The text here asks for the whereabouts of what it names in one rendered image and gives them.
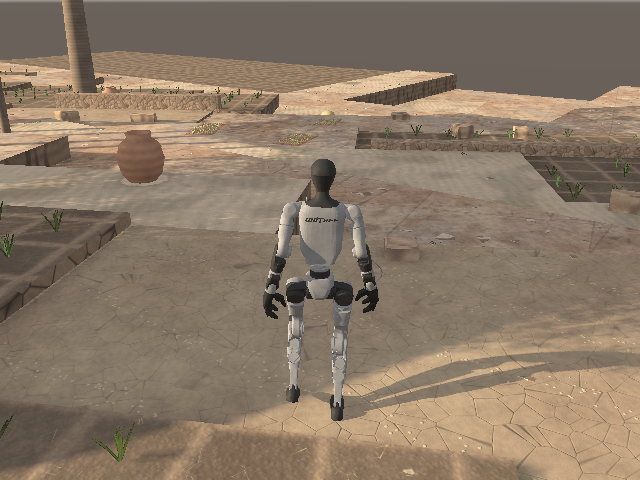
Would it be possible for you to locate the robot left forearm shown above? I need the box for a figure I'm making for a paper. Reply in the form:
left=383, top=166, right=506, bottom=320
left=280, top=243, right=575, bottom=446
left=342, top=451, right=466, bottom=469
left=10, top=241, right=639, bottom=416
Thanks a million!
left=265, top=243, right=286, bottom=294

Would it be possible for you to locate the robot right forearm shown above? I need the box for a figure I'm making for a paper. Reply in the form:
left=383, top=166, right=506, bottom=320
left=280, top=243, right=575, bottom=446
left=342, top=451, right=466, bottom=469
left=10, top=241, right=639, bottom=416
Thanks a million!
left=357, top=244, right=377, bottom=291

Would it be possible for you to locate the right robot thigh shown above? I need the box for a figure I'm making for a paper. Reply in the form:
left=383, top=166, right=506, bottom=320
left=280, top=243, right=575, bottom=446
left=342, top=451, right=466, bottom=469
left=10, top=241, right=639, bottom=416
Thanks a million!
left=331, top=281, right=354, bottom=355

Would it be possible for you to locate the right robot hand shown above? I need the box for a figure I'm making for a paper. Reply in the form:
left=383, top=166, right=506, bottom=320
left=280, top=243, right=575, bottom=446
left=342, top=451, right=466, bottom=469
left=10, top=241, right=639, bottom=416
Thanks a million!
left=355, top=287, right=379, bottom=313

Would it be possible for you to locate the right robot upper arm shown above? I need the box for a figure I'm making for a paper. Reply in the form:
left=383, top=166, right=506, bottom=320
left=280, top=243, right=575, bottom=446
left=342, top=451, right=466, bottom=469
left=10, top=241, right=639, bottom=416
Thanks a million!
left=343, top=203, right=368, bottom=259

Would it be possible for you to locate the left robot hand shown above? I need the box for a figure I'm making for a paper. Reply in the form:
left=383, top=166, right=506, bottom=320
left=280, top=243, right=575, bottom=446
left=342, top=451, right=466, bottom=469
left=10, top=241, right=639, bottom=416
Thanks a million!
left=263, top=291, right=286, bottom=319

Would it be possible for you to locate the robot right shin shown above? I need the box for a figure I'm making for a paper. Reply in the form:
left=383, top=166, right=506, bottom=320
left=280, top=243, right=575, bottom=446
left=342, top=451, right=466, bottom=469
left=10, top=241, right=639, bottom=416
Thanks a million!
left=332, top=338, right=348, bottom=407

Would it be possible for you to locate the left robot upper arm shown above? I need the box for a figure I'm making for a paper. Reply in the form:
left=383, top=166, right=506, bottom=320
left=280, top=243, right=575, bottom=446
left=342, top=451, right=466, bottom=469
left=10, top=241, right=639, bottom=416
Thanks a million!
left=276, top=201, right=302, bottom=258

